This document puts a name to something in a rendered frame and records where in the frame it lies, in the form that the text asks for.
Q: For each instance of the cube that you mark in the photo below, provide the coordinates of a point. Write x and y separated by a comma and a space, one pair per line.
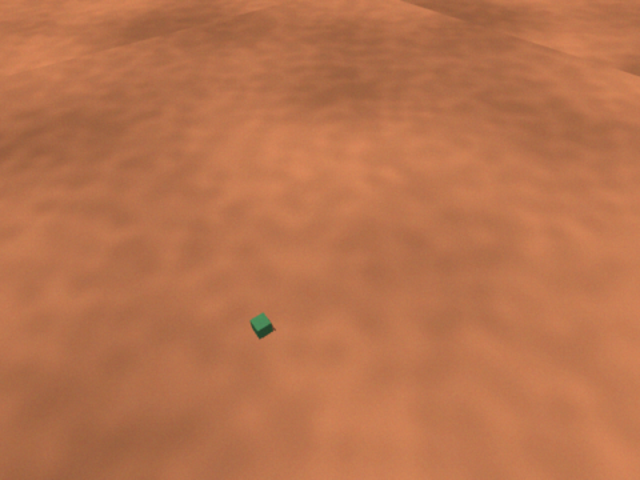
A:
261, 325

